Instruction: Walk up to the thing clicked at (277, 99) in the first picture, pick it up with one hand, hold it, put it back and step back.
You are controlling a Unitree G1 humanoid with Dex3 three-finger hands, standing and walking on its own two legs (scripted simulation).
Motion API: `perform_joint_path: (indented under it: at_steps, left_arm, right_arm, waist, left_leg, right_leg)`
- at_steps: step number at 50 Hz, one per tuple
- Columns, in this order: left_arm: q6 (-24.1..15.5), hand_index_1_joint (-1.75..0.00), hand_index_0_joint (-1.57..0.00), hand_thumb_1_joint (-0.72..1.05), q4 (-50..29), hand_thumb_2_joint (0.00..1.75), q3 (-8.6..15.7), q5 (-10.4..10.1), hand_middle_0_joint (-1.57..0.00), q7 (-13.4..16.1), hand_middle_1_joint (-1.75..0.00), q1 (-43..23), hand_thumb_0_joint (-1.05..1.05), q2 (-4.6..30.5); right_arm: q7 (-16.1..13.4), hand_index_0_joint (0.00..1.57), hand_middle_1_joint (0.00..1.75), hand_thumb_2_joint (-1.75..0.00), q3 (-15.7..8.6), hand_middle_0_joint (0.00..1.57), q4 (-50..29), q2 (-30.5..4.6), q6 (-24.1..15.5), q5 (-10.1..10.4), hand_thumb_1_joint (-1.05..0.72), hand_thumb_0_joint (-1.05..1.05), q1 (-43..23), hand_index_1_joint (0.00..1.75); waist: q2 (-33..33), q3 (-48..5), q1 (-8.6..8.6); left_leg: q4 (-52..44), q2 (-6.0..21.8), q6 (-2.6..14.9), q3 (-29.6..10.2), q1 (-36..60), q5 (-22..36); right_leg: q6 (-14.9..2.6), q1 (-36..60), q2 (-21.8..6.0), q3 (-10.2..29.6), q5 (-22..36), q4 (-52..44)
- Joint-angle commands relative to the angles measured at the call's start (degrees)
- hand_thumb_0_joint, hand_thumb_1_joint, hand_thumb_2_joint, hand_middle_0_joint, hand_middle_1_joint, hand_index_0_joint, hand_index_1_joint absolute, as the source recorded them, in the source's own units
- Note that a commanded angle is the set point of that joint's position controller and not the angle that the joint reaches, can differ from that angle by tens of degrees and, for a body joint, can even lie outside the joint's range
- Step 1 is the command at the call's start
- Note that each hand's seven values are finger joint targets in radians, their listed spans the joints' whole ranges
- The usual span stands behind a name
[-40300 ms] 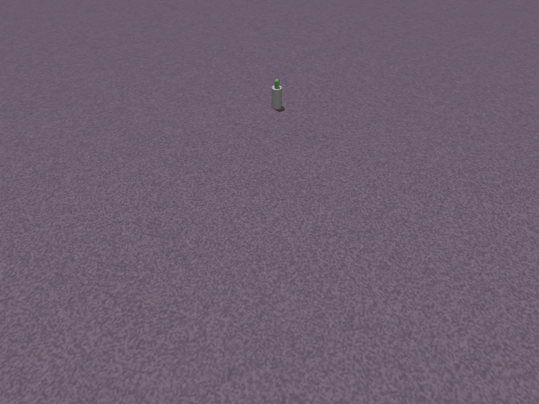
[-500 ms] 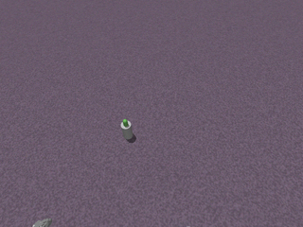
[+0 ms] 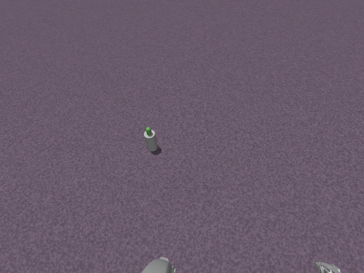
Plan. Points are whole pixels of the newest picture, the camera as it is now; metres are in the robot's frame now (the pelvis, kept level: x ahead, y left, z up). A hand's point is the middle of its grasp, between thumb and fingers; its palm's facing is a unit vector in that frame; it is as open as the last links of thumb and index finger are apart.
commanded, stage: step back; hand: left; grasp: from the side
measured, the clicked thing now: (150, 138) +0.99 +0.28 -0.66
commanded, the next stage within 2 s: stand in 1.04 s
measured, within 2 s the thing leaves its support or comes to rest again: neither
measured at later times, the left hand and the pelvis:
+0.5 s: hand out of the picture -0.01 +0.27 -0.14, palm faces +0.09 -0.92 -0.37, open 7.4 cm; pelvis -0.05 +0.00 +0.01, yaw +4 degrees
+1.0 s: hand out of the picture +0.08 +0.29 -0.13, palm faces +0.07 -0.93 -0.36, open 7.4 cm; pelvis -0.01 +0.02 +0.02, yaw +3 degrees
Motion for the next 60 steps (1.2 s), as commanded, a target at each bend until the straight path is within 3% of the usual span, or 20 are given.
perform_joint_path:
  at_steps: [1, 4, 7, 8, 9, 10, 12, 13, 18, 19, 21, 22, 23, 30, 32, 33, 37, 40, 56, 60]
  left_arm:
    - [-2.8, -0.3, -0.2, 0.9, -6.4, 0.9, 4.6, 0.5, -0.2, 1.6, -0.3, -4.6, 0.0, 16.3]
    - [-2.8, -0.3, -0.2, 0.9, -5.1, 0.9, 5.0, 0.5, -0.2, 1.1, -0.3, -2.0, 0.0, 17.6]
    - [-2.0, -0.3, -0.2, 0.9, -4.5, 0.9, 3.5, -0.1, -0.2, 0.6, -0.3, -3.4, 0.0, 16.2]
    - [-1.9, -0.3, -0.2, 0.9, -4.2, 0.9, 2.3, -0.4, -0.2, 0.5, -0.3, -0.6, 0.0, 12.8]
    - [-2.2, -0.3, -0.2, 0.9, -4.5, 0.9, 1.3, -1.6, -0.2, 0.4, -0.3, -2.2, 0.0, 9.7]
    - [-2.5, -0.3, -0.2, 0.9, -3.5, 0.9, 3.3, -1.0, -0.2, 0.8, -0.3, -6.4, 0.0, 15.6]
    - [-2.9, -0.3, -0.2, 0.9, -1.5, 0.9, 2.9, -1.9, -0.2, -0.3, -0.3, -3.3, 0.0, 13.7]
    - [-3.2, -0.3, -0.2, 0.9, -0.8, 0.9, 2.5, -1.9, -0.2, -0.5, -0.3, -2.9, 0.0, 13.2]
    - [-4.4, -0.3, -0.2, 0.9, 2.6, 0.9, 2.6, -1.3, -0.2, -0.3, -0.3, 0.2, 0.0, 11.4]
    - [-4.6, -0.3, -0.2, 0.9, 3.5, 0.9, 3.1, -1.0, -0.2, 0.1, -0.3, 1.5, 0.0, 12.4]
    - [-5.3, -0.3, -0.2, 0.9, 3.8, 0.9, 4.0, -0.4, -0.2, 0.4, -0.3, 2.2, 0.0, 18.9]
    - [-5.5, -0.3, -0.2, 0.9, 2.2, 0.9, 4.3, -0.4, -0.2, 0.4, -0.3, -1.8, 0.0, 19.7]
    - [-5.7, -0.3, -0.2, 0.9, 1.3, 0.9, 4.0, -0.7, -0.2, 0.5, -0.3, -3.4, 0.0, 18.1]
    - [-4.8, -0.3, -0.2, 0.9, 1.5, 0.9, 1.8, -1.2, -0.2, 0.0, -0.3, -6.0, 0.0, 13.6]
    - [-4.4, -0.3, -0.2, 0.9, 1.5, 0.9, 0.2, -2.5, -0.2, -0.2, -0.3, -5.6, 0.0, 9.3]
    - [-4.0, -0.3, -0.2, 0.9, 2.7, 0.9, 1.0, -2.6, -0.2, 0.1, -0.3, -6.0, 0.0, 11.6]
    - [-5.5, -0.3, -0.2, 0.9, 5.3, 0.9, 0.7, -2.5, -0.2, 0.4, -0.3, -4.0, 0.0, 12.1]
    - [-5.4, -0.3, -0.2, 0.9, 5.6, 0.9, 0.8, -2.5, -0.2, 0.7, -0.3, -6.1, 0.0, 13.7]
    - [-4.5, -0.3, -0.2, 0.9, 8.8, 0.9, -1.2, -2.7, -0.2, 1.1, -0.3, -10.7, 0.0, 11.5]
    - [-4.4, -0.3, -0.2, 0.9, 9.6, 0.9, -1.2, -2.5, -0.2, 0.9, -0.3, -10.9, 0.0, 11.5]
  right_arm:
    - [-0.2, 0.2, 0.3, -0.9, -2.7, 0.2, -2.3, -9.8, -1.7, -0.9, -0.9, 0.0, 2.0, 0.3]
    - [0.6, 0.2, 0.3, -0.9, -2.9, 0.2, -1.9, -9.4, -2.5, -1.8, -0.9, 0.0, -0.3, 0.3]
    - [1.0, 0.2, 0.3, -0.9, -3.7, 0.2, 2.9, -8.5, -3.6, -1.6, -0.9, 0.0, 6.5, 0.3]
    - [0.8, 0.2, 0.3, -0.9, -4.5, 0.2, 3.7, -10.4, -4.1, -2.4, -0.9, 0.0, 8.4, 0.3]
    - [0.8, 0.2, 0.3, -0.9, -4.6, 0.2, 2.5, -15.0, -4.5, -2.5, -0.9, 0.0, 5.6, 0.3]
    - [1.1, 0.2, 0.3, -0.9, -5.1, 0.2, 1.6, -18.1, -4.7, -2.2, -0.9, 0.0, 2.7, 0.3]
    - [0.8, 0.2, 0.3, -0.9, -2.9, 0.2, 1.7, -11.9, -5.8, -2.4, -0.9, 0.0, -1.8, 0.3]
    - [0.7, 0.2, 0.3, -0.9, -2.8, 0.2, 2.0, -11.2, -5.9, -2.4, -0.9, 0.0, -1.0, 0.3]
    - [1.4, 0.2, 0.3, -0.9, -2.8, 0.2, 2.6, -10.3, -4.1, -1.8, -0.9, 0.0, -1.1, 0.3]
    - [1.3, 0.2, 0.3, -0.9, -2.2, 0.2, 2.4, -8.5, -3.8, -1.5, -0.9, 0.0, -0.3, 0.3]
    - [1.1, 0.2, 0.3, -0.9, -2.1, 0.2, 2.6, -6.9, -3.4, -1.4, -0.9, 0.0, -0.5, 0.3]
    - [0.9, 0.2, 0.3, -0.9, -2.8, 0.2, 3.5, -8.8, -3.4, -1.7, -0.9, 0.0, 1.3, 0.3]
    - [1.1, 0.2, 0.3, -0.9, -3.0, 0.2, 4.1, -9.4, -3.7, -1.3, -0.9, 0.0, 2.9, 0.3]
    - [1.3, 0.2, 0.3, -0.9, -3.1, 0.2, 7.7, -6.7, -5.4, -2.0, -0.9, 0.0, 6.4, 0.3]
    - [0.7, 0.2, 0.3, -0.9, -3.3, 0.2, 6.5, -10.4, -6.0, -2.4, -0.9, 0.0, 2.9, 0.3]
    - [0.9, 0.2, 0.3, -0.9, -3.4, 0.2, 6.2, -12.5, -5.8, -1.9, -0.9, 0.0, 0.1, 0.3]
    - [0.9, 0.2, 0.3, -0.9, -1.9, 0.2, 6.8, -9.1, -5.7, -1.2, -0.9, 0.0, -3.2, 0.3]
    - [0.5, 0.2, 0.3, -0.9, -1.9, 0.2, 8.1, -8.5, -5.4, -0.9, -0.9, 0.0, -2.1, 0.3]
    - [0.7, 0.2, 0.3, -0.9, -0.9, 0.2, 11.3, -7.8, -5.1, 0.0, -0.9, 0.0, -6.2, 0.3]
    - [0.7, 0.2, 0.3, -0.9, -0.6, 0.2, 11.9, -7.5, -5.1, 0.0, -0.9, 0.0, -7.3, 0.3]
  waist:
    - [-9.0, -6.6, -0.49]
    - [-12.3, -5.3, 1.63]
    - [-9.0, -6.5, -2.25]
    - [-0.2, -8.2, -2.61]
    - [11.2, -6.6, -3.02]
    - [6.7, -1.9, -4.47]
    - [1.5, -2.2, -0.57]
    - [3.5, -3.0, -1.09]
    - [6.5, -4.0, -0.18]
    - [2.8, -4.4, 0.49]
    - [-9.7, -3.0, 1.07]
    - [-8.3, -0.4, -0.29]
    - [-4.9, 0.6, -1.21]
    - [-7.0, -7.6, -3.66]
    - [4.2, -8.6, -2.45]
    - [4.2, -6.7, -1.54]
    - [4.4, -8.8, -0.15]
    - [2.3, -10.2, -1.78]
    - [-1.7, -12.5, -2.71]
    - [-1.0, -11.7, -2.38]
  left_leg:
    - [-2.7, 1.6, -0.78, 1.7, 2.2, -0.7]
    - [-19.7, 4.2, -0.26, 5.0, 5.7, -5.6]
    - [-41.5, 3.6, 2.44, 6.7, 25.2, 3.3]
    - [-44.6, 8.3, 3.89, -3.6, 32.5, -1.1]
    - [-52.5, 22.2, 9.94, -25.9, 27.1, -21.0]
    - [-54.1, 26.4, 15.24, -29.5, 13.0, -26.0]
    - [-49.0, 18.9, 11.1, -14.9, 15.1, -10.5]
    - [-47.8, 17.1, 9.55, -11.1, 16.5, -6.9]
    - [-41.6, 13.9, 6.42, -3.5, 9.0, -5.1]
    - [-37.0, 12.1, 4.86, -1.7, 5.4, -4.8]
    - [-19.3, 3.5, 1.53, 3.2, 2.4, -7.4]
    - [-14.7, 5.5, 0.76, 1.7, 4.3, -5.4]
    - [-14.3, 6.4, 0.91, 0.0, 4.0, -2.6]
    - [-40.0, 5.1, 1.3, 6.9, 24.5, 10.5]
    - [-47.0, 17.7, 5.33, -11.3, 23.9, 7.6]
    - [-47.3, 20.8, 9.09, -12.4, 17.4, 2.8]
    - [-38.9, 13.5, 3.93, 0.1, 17.9, 26.2]
    - [-37.7, 11.4, 2.37, 3.0, 20.2, 29.0]
    - [-43.1, 13.0, 2.25, 3.0, 28.8, 37.4]
    - [-45.6, 12.9, 1.81, 3.2, 28.8, 31.8]
  right_leg:
    - [-9.71, 3.2, -11.2, 11.4, 2.4, -14.1]
    - [-10.44, 4.9, -13.9, 15.7, -14.5, -17.8]
    - [-6.74, -5.2, -11.0, 9.9, -13.0, -12.6]
    - [-3.96, -12.2, -7.4, 5.9, -11.8, -3.5]
    - [0.15, -19.5, 0.4, -1.9, -11.1, 5.2]
    - [0.46, -13.0, -2.5, 2.6, -12.6, 10.2]
    - [-0.02, -8.3, -2.6, 3.0, -4.9, 9.6]
    - [-0.3, -7.3, -2.3, 1.3, -3.7, 7.0]
    - [-0.69, 10.2, 1.8, -3.9, 1.9, -13.5]
    - [-0.97, 15.2, 0.9, -0.7, 2.4, -15.9]
    - [-8.64, 6.9, -16.0, 26.3, -26.3, -28.1]
    - [-11.97, 1.2, -20.4, 29.9, -29.6, -29.6]
    - [-11.82, 1.7, -19.0, 27.3, -25.2, -28.3]
    - [-5.05, -2.1, -9.4, 5.6, 6.3, -13.8]
    - [-0.33, -4.9, -2.2, -0.4, 4.8, -5.1]
    - [-0.15, -0.6, -0.9, -1.8, -4.3, -4.0]
    - [-1.16, 9.6, -3.7, 1.8, 15.9, -13.2]
    - [-2.1, 10.8, -5.6, 2.9, 24.2, -12.1]
    - [-0.17, 13.5, -6.5, 2.4, 30.0, -18.2]
    - [0.33, 13.6, -6.5, 2.4, 24.8, -21.1]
